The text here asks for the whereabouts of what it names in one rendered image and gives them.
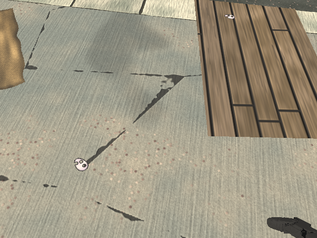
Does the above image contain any robot right hand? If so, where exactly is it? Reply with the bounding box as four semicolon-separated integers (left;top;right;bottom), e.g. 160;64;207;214
266;217;317;238

